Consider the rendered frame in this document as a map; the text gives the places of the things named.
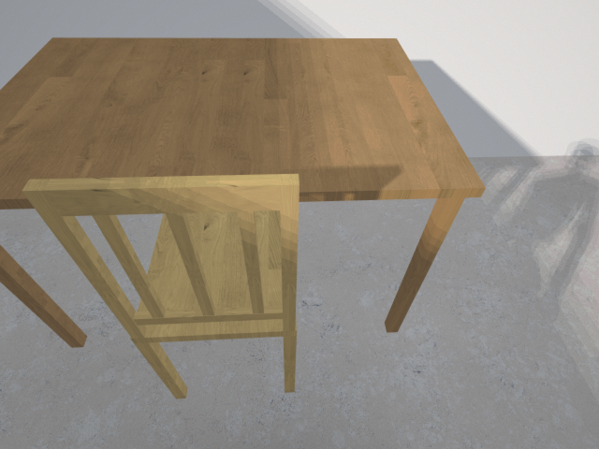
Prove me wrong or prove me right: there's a table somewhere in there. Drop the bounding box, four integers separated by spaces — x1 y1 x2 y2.
0 37 486 348

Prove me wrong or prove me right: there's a chair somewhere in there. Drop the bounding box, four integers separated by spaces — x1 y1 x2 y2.
22 174 300 398

